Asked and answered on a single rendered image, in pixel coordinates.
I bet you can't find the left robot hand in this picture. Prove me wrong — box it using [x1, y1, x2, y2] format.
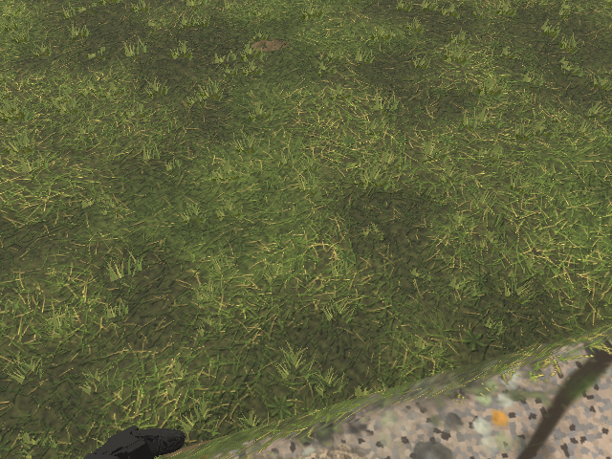
[83, 426, 185, 459]

